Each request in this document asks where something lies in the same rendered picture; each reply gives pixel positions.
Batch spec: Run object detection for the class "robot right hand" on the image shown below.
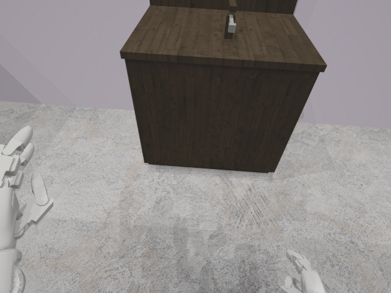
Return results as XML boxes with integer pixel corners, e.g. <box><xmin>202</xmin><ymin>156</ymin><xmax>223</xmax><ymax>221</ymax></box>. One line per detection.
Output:
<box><xmin>280</xmin><ymin>249</ymin><xmax>326</xmax><ymax>293</ymax></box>

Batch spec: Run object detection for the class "robot left hand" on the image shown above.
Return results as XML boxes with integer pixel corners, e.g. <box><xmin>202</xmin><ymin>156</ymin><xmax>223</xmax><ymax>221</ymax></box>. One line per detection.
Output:
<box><xmin>0</xmin><ymin>126</ymin><xmax>54</xmax><ymax>250</ymax></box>

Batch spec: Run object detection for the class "left robot forearm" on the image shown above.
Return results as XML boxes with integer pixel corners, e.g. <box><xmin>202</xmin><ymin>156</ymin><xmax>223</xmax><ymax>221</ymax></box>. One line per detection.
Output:
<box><xmin>0</xmin><ymin>248</ymin><xmax>26</xmax><ymax>293</ymax></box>

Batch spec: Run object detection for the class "tap lever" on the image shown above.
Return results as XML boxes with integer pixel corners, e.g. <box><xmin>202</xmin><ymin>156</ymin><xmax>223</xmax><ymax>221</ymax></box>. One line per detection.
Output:
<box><xmin>228</xmin><ymin>15</ymin><xmax>236</xmax><ymax>33</ymax></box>

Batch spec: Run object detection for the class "counter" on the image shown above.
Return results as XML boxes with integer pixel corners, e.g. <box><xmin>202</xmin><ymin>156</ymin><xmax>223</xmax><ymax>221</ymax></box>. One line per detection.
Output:
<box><xmin>120</xmin><ymin>0</ymin><xmax>327</xmax><ymax>173</ymax></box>

